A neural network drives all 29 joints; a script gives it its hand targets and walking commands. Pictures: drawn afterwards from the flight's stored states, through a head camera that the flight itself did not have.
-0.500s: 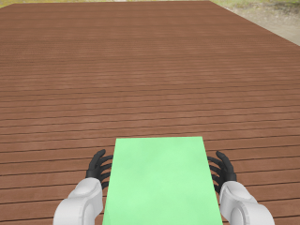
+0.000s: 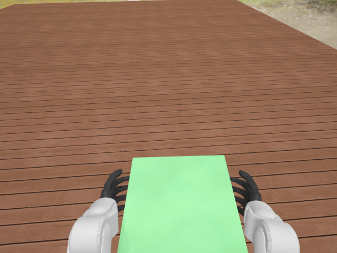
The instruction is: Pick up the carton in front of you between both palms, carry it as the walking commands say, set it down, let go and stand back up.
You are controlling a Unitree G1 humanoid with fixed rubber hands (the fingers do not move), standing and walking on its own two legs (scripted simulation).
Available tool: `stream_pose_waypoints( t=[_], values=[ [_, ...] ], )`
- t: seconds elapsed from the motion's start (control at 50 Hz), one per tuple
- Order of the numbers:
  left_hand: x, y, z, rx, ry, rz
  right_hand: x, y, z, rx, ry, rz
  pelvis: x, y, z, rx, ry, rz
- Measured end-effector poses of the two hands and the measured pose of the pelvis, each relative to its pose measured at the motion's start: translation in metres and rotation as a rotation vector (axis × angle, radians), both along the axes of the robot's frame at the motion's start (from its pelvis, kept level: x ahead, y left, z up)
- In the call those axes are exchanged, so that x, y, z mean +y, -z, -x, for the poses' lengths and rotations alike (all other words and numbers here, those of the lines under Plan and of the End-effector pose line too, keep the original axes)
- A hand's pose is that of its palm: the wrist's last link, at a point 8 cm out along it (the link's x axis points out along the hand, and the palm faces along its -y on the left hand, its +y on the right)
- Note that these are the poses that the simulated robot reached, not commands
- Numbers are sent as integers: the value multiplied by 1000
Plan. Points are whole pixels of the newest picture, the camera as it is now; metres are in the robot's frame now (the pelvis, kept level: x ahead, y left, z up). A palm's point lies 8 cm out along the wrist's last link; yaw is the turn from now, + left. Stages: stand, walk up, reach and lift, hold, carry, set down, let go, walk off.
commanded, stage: carry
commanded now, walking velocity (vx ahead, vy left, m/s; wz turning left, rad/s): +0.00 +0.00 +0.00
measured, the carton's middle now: (180, 222) +0.23 -0.01 +0.00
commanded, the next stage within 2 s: hold in 0.98 s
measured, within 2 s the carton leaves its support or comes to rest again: neither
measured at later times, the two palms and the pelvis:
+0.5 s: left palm (116, 199) +0.27 +0.15 +0.03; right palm (238, 200) +0.28 -0.15 +0.03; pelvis -0.01 +0.00 +0.00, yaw +0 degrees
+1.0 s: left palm (115, 194) +0.28 +0.15 +0.04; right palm (238, 194) +0.29 -0.14 +0.04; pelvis +0.00 +0.00 +0.00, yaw +0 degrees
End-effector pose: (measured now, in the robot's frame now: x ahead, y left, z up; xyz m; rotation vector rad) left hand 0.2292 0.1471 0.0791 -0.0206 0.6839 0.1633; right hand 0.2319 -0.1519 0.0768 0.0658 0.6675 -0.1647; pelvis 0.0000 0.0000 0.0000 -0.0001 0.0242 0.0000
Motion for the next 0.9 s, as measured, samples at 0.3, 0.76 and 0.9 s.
stream_pose_waypoints(
  t=[0.3, 0.76, 0.9],
  values=[
    [4, 32, -18, 28, 33, -51, 6, 27, -23, 18, -57, 70, 1, 0, 13, 15, -2, -4],
    [6, 41, -52, -29, 43, -72, 7, 38, -56, -39, -65, 73, 3, 2, 3, 17, -5, 0],
    [7, 42, -50, -14, 42, -73, 8, 39, -55, -24, -73, 78, 3, 2, 2, 13, -5, 1]
  ],
)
